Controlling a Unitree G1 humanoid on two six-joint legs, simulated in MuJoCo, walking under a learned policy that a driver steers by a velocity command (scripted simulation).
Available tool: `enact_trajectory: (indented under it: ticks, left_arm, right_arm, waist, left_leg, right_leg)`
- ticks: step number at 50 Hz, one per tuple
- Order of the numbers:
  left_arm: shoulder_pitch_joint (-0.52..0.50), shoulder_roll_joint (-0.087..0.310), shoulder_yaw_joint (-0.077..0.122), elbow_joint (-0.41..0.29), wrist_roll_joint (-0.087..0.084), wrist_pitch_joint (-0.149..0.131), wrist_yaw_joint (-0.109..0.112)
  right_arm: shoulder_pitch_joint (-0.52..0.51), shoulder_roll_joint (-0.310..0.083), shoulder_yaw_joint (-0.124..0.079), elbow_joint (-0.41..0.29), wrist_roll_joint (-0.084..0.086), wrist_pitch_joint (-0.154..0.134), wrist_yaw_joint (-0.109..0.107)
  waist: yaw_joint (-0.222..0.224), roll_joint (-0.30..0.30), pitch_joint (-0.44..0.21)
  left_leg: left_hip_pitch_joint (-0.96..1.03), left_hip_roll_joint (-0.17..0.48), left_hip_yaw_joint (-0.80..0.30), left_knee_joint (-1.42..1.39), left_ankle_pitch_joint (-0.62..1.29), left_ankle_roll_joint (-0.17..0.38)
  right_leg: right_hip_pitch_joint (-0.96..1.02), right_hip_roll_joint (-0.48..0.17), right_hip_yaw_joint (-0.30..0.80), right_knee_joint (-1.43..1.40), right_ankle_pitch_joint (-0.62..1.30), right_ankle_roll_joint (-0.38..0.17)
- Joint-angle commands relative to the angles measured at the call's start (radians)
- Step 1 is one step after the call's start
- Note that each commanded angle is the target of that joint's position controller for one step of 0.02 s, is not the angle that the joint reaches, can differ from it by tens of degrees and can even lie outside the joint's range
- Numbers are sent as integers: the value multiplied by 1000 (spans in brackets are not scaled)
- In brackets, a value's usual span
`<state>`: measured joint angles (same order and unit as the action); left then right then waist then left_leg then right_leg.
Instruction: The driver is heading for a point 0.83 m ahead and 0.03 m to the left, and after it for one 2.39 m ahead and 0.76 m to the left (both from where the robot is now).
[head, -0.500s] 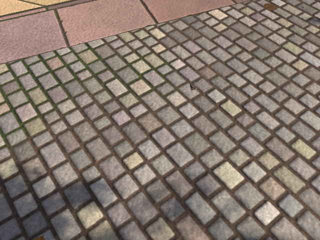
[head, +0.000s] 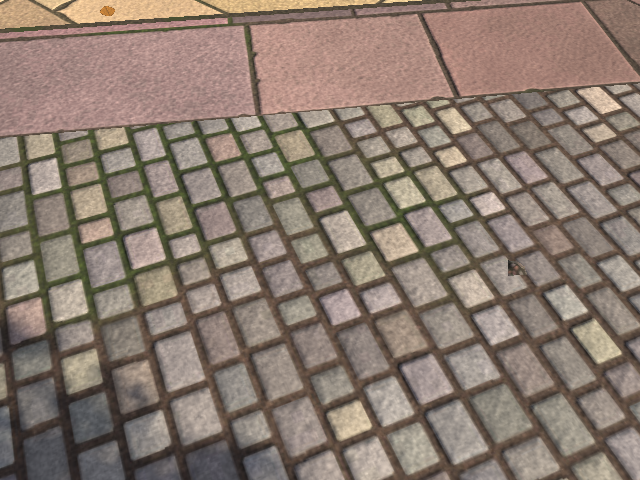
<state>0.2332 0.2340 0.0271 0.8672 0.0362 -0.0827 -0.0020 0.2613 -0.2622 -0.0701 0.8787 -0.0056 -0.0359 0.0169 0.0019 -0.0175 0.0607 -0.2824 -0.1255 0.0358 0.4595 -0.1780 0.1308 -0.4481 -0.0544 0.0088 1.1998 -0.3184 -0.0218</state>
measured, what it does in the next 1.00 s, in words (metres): walks ahead: right foot, then left foot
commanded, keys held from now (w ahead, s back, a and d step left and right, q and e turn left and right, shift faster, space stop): w+q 0.22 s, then w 0.70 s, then w+e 0.08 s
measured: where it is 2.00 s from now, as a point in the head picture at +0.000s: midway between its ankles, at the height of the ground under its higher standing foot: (285, 350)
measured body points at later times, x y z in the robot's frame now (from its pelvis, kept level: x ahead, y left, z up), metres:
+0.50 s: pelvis +0.29 -0.04 +0.00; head +0.31 -0.04 +0.45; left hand +0.37 +0.25 -0.11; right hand +0.36 -0.30 -0.14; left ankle +0.14 +0.05 -0.65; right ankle +0.36 -0.11 -0.73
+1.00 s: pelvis +0.53 +0.06 +0.00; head +0.55 +0.08 +0.45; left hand +0.45 +0.30 -0.15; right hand +0.74 -0.14 -0.10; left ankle +0.57 +0.14 -0.73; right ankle +0.43 -0.09 -0.66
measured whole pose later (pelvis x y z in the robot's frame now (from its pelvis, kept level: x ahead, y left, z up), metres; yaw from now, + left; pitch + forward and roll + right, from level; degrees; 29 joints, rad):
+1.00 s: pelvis +0.53 +0.06 +0.00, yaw +13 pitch +0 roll -1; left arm 0.39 0.23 0.04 0.97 0.01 -0.06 -0.01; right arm 0.13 -0.23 -0.03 0.81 -0.03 -0.07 0.01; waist 0.04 -0.02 0.04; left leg -0.33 -0.02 0.09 0.51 -0.17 0.07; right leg -0.28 0.01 0.00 1.05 -0.39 -0.07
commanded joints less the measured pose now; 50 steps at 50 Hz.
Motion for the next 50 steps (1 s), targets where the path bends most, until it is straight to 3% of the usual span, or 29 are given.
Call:
enact_trajectory:
  ticks: [1, 3, 7, 13, 16, 17, 18, 19, 20, 21, 22, 23, 25, 26, 29, 32, 35, 39, 42, 43, 44, 45, 46, 47, 48, 49, 50]
  left_arm:
    - [63, 74, 16, -58, 17, 29, -5]
    - [-14, 78, 16, -89, 15, 38, -9]
    - [-178, 78, 12, -148, 8, 40, -16]
    - [-329, 83, -2, -212, -4, 23, -24]
    - [-250, 108, 5, -199, -6, 9, -23]
    - [-165, 129, 15, -172, -6, 3, -16]
    - [-33, 150, 27, -131, -4, -7, -6]
    - [114, 203, 42, -113, 13, -17, 10]
    - [197, 304, 68, -105, 31, -10, 17]
    - [171, 267, 71, -87, 2, 7, 5]
    - [81, 181, 53, -104, -11, 10, 0]
    - [26, 124, 39, -107, -12, 6, -5]
    - [23, 94, 27, -79, -13, -4, -2]
    - [41, 101, 28, -63, -15, -12, -4]
    - [93, 114, 33, -25, -27, -31, -11]
    - [138, 110, 31, 4, -29, -26, -11]
    - [183, 118, 32, 31, -31, -23, -12]
    - [240, 139, 35, 66, -25, -17, -8]
    - [237, 153, 38, 84, -20, -8, 1]
    - [228, 158, 39, 89, -21, -4, 3]
    - [223, 154, 36, 93, -24, 0, 4]
    - [213, 132, 27, 76, -28, -1, 4]
    - [288, 26, 1, 35, -56, -3, -2]
    - [281, 110, 26, 56, -32, 4, 5]
    - [205, 130, 37, 43, -23, 9, 4]
    - [164, 106, 32, 37, -26, 7, -5]
    - [154, 87, 31, 43, -26, 16, -8]
  right_arm:
    - [53, -117, -25, -39, 10, -30, -5]
    - [79, -138, -29, -37, 8, -33, -9]
    - [160, -141, -32, -30, 10, -25, -10]
    - [239, -144, -31, -26, -8, -21, -24]
    - [200, -152, -28, -32, -11, -28, -34]
    - [183, -163, -29, -33, -12, -32, -33]
    - [172, -165, -27, -29, -9, -37, -27]
    - [174, -129, -15, -45, -3, -44, -20]
    - [304, -36, 4, -57, 31, -44, -17]
    - [323, -104, -4, -38, 4, -37, -22]
    - [228, -123, -8, -40, -14, -31, -21]
    - [143, -110, -2, -58, -20, -34, -12]
    - [107, -91, 1, -71, -33, -21, 3]
    - [127, -78, 5, -65, -37, -12, 8]
    - [80, -64, 12, -76, -40, -2, 16]
    - [-65, -48, 26, -123, -38, -3, 23]
    - [-183, -21, 45, -156, -29, -7, 27]
    - [-273, -34, 49, -180, -22, -12, 21]
    - [-259, -53, 41, -180, -25, -19, 11]
    - [-195, -62, 34, -158, -29, -24, 5]
    - [-64, -78, 23, -110, -36, -33, -3]
    - [112, -132, 4, -61, -54, -44, -15]
    - [227, -244, -26, -50, -71, -43, -24]
    - [206, -218, -27, -45, -27, -28, -19]
    - [103, -163, -12, -56, -13, -25, -16]
    - [28, -101, 4, -66, -13, -32, -11]
    - [-5, -68, 13, -64, -15, -40, -10]
  waist:
    - [30, 32, -57]
    - [16, 39, -34]
    - [-47, 67, -20]
    - [-103, 89, -20]
    - [-53, 105, -29]
    - [-17, 104, -59]
    - [48, 65, -124]
    - [107, 2, -240]
    - [67, -208, -366]
    - [48, -194, -339]
    - [28, -60, -172]
    - [26, 2, -94]
    - [-8, -45, -43]
    - [-18, -82, -56]
    - [-26, -67, -53]
    - [-1, -56, -13]
    - [28, -61, -1]
    - [52, -61, 7]
    - [27, -62, 4]
    - [-4, -58, -26]
    - [-62, -25, -94]
    - [-129, 21, -203]
    - [-125, 232, -345]
    - [-120, 196, -341]
    - [-75, 115, -174]
    - [-49, 81, -90]
    - [-22, 85, -43]
  left_leg:
    - [82, 272, -316, -241, 315, 169]
    - [68, 240, -297, -264, 288, 152]
    - [138, 216, -314, -254, 277, 104]
    - [282, 241, -360, -173, 405, 88]
    - [270, 268, -371, -124, 500, 47]
    - [264, 258, -360, -49, 619, 31]
    - [246, 210, -315, 113, 668, 12]
    - [127, 162, -274, 345, 478, -8]
    - [-166, 10, -158, 673, -97, -54]
    - [-301, 9, -154, 783, -339, -48]
    - [-337, 69, -171, 813, -243, -45]
    - [-325, 99, -166, 765, -175, -47]
    - [-275, 142, -145, 679, -138, -58]
    - [-249, 140, -133, 664, -135, -67]
    - [-299, 161, -96, 612, -91, -87]
    - [-367, 200, -46, 472, 14, -111]
    - [-318, 196, -1, 292, 112, -118]
    - [-268, 173, 22, 163, 121, -97]
    - [-198, 147, 28, 98, 33, -57]
    - [-106, 120, 39, 60, 10, -41]
    - [67, 95, 49, -6, 31, -16]
    - [318, 199, -65, -11, -3, 29]
    - [627, 505, -498, -62, -107, 144]
    - [574, 560, -696, -178, -140, 179]
    - [430, 511, -535, -195, -180, 146]
    - [295, 466, -416, -242, -137, 114]
    - [207, 420, -318, -281, -86, 71]
  right_leg:
    - [-107, -41, 17, -74, 27, 38]
    - [-148, -43, -1, -168, 104, 61]
    - [-215, -26, -5, -369, 265, 79]
    - [-209, 24, -9, -566, 300, 56]
    - [-21, 48, -7, -669, 246, 5]
    - [93, 76, -19, -692, 200, -17]
    - [256, 83, -26, -754, 212, -44]
    - [478, -68, 130, -766, 106, -92]
    - [749, -336, 566, -811, 28, -218]
    - [696, -371, 780, -916, -61, -262]
    - [548, -324, 637, -931, -116, -243]
    - [433, -268, 495, -954, -32, -216]
    - [326, -175, 311, -995, 154, -162]
    - [313, -168, 275, -997, 245, -168]
    - [326, -155, 201, -1031, 356, -188]
    - [335, -131, 138, -1075, 378, -188]
    - [336, -104, 79, -1075, 433, -167]
    - [409, -140, 76, -1037, 499, -158]
    - [474, -172, 78, -957, 633, -144]
    - [480, -164, 63, -874, 749, -131]
    - [452, -127, 24, -714, 812, -113]
    - [303, -83, -11, -489, 653, -91]
    - [-42, 58, -94, -113, 140, -40]
    - [-173, 105, 1, 27, -205, -52]
    - [-216, 41, 46, 51, -129, -65]
    - [-190, 5, 50, 1, -50, -66]
    - [-146, -18, 48, -52, -11, -63]
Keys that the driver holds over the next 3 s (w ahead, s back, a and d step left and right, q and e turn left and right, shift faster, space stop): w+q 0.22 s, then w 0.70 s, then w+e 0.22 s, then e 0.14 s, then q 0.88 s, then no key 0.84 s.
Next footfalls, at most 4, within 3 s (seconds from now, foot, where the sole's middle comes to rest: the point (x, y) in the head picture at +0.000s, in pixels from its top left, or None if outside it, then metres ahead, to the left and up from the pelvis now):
0.38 right None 0.40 -0.10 -0.77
0.90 left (257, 412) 0.60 0.16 -0.77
1.40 right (317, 307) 0.87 0.03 -0.77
1.86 left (237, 352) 0.75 0.21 -0.77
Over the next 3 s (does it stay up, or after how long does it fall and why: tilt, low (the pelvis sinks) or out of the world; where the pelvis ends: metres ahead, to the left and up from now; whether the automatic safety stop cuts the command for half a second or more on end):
stays up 0.71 0.10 0.01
